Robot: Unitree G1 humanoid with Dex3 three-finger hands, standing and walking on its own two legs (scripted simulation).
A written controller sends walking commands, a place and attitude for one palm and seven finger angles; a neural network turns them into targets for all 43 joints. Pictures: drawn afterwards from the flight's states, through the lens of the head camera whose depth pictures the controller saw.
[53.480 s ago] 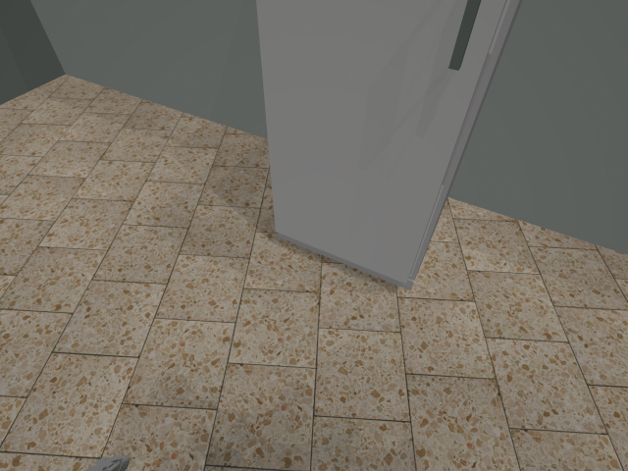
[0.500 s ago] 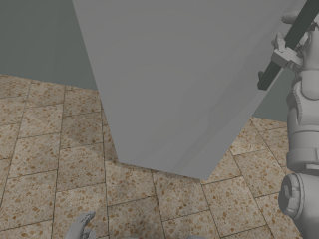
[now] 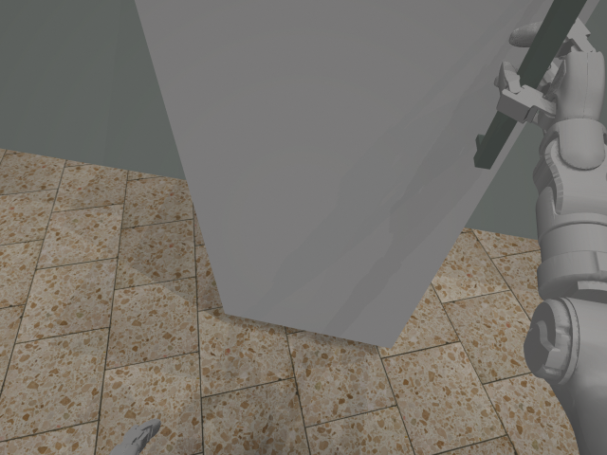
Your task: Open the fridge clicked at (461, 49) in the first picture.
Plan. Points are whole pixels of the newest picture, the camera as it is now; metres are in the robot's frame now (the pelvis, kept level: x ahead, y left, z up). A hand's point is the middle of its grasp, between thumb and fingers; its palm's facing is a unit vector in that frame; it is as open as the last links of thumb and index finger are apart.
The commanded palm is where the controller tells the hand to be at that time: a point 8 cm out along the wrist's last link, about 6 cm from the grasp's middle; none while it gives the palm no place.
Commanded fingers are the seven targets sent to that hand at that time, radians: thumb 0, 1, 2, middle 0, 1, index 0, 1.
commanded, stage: loosen the grip on the handle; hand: right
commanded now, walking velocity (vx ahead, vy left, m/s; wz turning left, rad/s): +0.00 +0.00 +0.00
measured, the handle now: (523, 71) +0.51 -0.22 +0.26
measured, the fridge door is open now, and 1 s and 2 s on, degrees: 0 0 0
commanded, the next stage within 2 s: slip the hand off the handle in 0.54 s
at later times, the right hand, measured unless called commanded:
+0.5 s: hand (512, 96) +0.47 -0.20 +0.25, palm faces +0.24 +0.96 -0.17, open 13.9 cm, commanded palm +0.43 -0.24 +0.25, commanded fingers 0.00 0.55 -0.20 0.25 1.15 0.25 1.15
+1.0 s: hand (518, 94) +0.47 -0.21 +0.25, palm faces +0.22 +0.96 -0.16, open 14.7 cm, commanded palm +0.44 -0.28 +0.25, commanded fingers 0.00 0.55 -0.20 0.25 1.15 0.25 1.15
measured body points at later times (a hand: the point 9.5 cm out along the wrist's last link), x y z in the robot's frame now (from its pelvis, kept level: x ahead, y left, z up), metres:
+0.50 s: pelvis +0.00 -0.01 +0.00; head +0.02 -0.02 +0.45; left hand +0.07 +0.26 -0.10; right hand +0.45 -0.25 +0.26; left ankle +0.04 +0.08 -0.73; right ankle +0.01 -0.12 -0.73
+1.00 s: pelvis +0.02 -0.02 +0.00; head +0.02 -0.02 +0.45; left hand +0.14 +0.22 -0.09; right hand +0.45 -0.26 +0.26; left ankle +0.04 +0.08 -0.73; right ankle +0.01 -0.12 -0.73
